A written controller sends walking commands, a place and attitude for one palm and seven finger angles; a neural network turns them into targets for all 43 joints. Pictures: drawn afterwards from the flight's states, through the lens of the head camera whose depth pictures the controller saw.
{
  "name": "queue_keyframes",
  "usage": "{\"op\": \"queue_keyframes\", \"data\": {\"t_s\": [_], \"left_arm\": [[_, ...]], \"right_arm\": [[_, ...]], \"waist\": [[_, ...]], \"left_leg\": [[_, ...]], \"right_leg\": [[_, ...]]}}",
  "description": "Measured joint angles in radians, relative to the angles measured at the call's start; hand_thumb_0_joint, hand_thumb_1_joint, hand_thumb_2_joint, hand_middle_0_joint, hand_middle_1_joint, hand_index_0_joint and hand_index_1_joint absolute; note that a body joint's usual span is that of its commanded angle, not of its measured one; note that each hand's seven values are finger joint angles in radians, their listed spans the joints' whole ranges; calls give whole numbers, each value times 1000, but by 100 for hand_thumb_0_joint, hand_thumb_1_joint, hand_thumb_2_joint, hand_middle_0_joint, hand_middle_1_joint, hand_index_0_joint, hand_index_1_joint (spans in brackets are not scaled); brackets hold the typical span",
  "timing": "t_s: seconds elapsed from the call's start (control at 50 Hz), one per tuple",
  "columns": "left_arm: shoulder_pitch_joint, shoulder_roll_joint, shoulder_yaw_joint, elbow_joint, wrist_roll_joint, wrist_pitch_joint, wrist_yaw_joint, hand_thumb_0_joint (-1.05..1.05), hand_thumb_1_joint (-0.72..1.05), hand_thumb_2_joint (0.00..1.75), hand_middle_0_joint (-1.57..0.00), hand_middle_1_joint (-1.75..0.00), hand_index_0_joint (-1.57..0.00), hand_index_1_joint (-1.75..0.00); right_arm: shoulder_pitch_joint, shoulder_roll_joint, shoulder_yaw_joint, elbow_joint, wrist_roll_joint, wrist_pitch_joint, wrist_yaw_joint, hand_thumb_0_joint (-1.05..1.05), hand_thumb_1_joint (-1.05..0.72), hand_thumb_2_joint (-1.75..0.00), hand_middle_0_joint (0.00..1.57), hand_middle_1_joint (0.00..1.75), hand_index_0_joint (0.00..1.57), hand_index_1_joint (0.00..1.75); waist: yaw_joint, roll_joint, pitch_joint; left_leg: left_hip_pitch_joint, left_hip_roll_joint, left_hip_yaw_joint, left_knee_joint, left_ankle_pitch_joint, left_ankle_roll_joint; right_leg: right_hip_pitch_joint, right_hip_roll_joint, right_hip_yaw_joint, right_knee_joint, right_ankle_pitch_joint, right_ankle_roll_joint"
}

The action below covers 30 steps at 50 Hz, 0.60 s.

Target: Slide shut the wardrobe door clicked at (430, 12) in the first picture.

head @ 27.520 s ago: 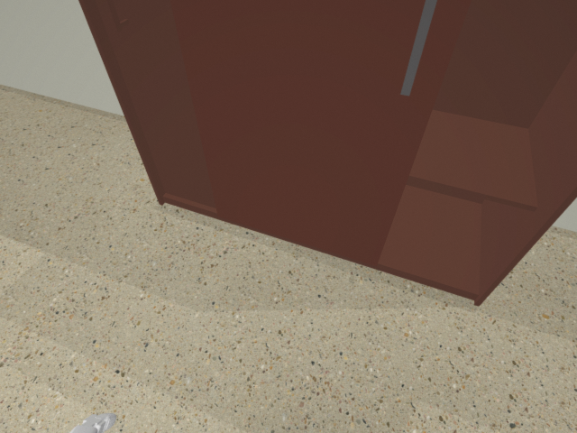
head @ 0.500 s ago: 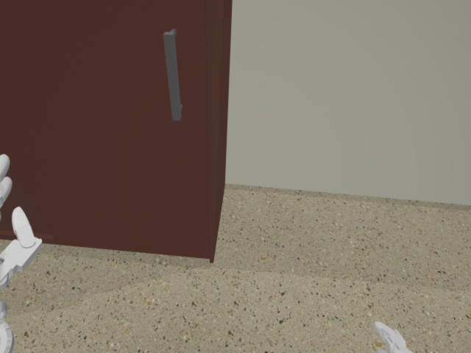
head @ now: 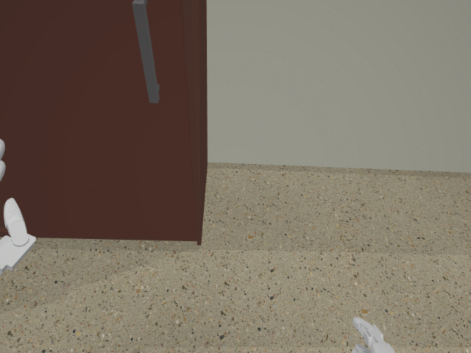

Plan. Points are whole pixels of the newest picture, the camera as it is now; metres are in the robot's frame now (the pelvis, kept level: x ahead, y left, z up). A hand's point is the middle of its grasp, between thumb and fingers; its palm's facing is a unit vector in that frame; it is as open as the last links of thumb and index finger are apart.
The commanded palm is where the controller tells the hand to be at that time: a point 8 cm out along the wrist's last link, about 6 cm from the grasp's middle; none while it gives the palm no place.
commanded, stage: stop stepping back and stand still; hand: left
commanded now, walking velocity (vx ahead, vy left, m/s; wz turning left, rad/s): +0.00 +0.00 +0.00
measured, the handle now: (149, 53) +0.68 +0.25 +0.18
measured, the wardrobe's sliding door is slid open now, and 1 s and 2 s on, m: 0.00 0.00 0.00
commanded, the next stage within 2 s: let the arm hang, fingers relaxed in 0.26 s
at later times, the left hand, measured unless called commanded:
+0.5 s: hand (87, 297) +0.20 +0.25 -0.01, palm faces +0.12 -0.89 -0.45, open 7.4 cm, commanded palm none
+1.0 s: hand out of the picture -0.01 +0.24 -0.15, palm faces -0.01 -0.96 -0.30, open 7.3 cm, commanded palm none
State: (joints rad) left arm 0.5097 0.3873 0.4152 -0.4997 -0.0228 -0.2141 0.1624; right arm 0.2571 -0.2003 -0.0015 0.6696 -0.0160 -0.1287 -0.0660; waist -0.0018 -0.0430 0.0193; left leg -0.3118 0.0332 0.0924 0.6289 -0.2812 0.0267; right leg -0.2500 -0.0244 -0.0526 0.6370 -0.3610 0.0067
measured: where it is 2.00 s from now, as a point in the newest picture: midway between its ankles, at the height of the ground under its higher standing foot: outside the picture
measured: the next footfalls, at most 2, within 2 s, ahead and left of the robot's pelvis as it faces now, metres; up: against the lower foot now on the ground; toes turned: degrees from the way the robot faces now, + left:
none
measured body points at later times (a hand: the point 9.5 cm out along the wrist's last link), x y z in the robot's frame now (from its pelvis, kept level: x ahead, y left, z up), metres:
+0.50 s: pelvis +0.00 +0.01 +0.00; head -0.01 -0.02 +0.45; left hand +0.19 +0.30 +0.02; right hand +0.17 -0.26 -0.11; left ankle +0.03 +0.10 -0.73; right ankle -0.02 -0.12 -0.73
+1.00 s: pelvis +0.00 +0.01 +0.02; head +0.03 +0.00 +0.47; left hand -0.01 +0.28 -0.13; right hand +0.00 -0.25 -0.14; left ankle +0.03 +0.10 -0.73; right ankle -0.02 -0.12 -0.73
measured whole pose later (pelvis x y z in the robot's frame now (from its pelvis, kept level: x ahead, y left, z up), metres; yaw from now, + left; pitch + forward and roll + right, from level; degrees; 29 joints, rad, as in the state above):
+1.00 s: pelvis +0.00 +0.01 +0.02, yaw +1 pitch -1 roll -1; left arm 0.23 0.28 0.01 1.16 0.01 0.01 0.01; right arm 0.23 -0.24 0.00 1.13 -0.02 0.02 -0.01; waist -0.01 0.02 0.08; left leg -0.24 0.01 0.08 0.41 -0.17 0.03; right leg -0.14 -0.02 -0.07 0.38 -0.23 0.01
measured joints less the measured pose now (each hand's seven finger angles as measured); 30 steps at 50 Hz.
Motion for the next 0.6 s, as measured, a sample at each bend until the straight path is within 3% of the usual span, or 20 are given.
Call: {"op": "queue_keyframes", "data": {"t_s": [0.16, 0.36, 0.4, 0.46, 0.52, 0.6], "left_arm": [[9, 36, 39, -7, -3, -21, -5, 2, 89, 90, -21, -30, -21, -30], [47, 11, -13, 24, -17, 18, -17, 2, 89, 90, -21, -30, -21, -30], [-32, 19, -83, 164, 13, 25, -52, 1, 89, 90, -21, -30, -21, -30], [-188, -10, -234, 536, 35, 139, -116, 1, 90, 90, -20, -30, -20, -30], [-274, -59, -344, 896, 45, 227, -150, 1, 90, 90, -20, -30, -20, -29], [-295, -133, -434, 1219, 46, 268, -166, 1, 91, 90, -20, -30, -20, -29]], "right_arm": [[-48, 17, 17, -67, 10, -22, 19, 1, -91, -90, 20, 30, 20, 30], [-54, 7, 18, -79, 18, 21, 3, 1, -90, -90, 21, 30, 20, 30], [-60, -31, 6, -27, 18, 4, 42, 1, -90, -90, 21, 30, 20, 30], [-97, -104, -1, 60, 10, 61, 77, 1, -90, -90, 21, 30, 20, 30], [-126, -132, -1, 117, -1, 110, 84, 1, -90, -90, 21, 30, 20, 30], [-112, -121, 2, 174, -12, 138, 85, 1, -91, -90, 20, 30, 20, 30]], "waist": [[-5, 31, -2], [0, 48, -28], [12, 69, -43], [19, 113, -66], [-5, 119, -55], [-36, 72, -11]], "left_leg": [[-10, 12, -6, -56, 15, -10], [1, 10, 1, -82, 24, -12], [-27, 4, -10, -55, 21, -9], [-59, -11, -18, -14, 10, 3], [-58, -22, -14, -8, 13, 9], [-28, -27, -9, -47, 37, 6]], "right_leg": [[29, 26, -2, -118, 47, -8], [32, 24, 5, -129, 51, -8], [11, 17, -8, -104, 44, -5], [-23, 0, -16, -48, 20, 1], [-33, -13, -13, -18, 10, 4], [-14, -16, -9, -34, 23, 1]]}}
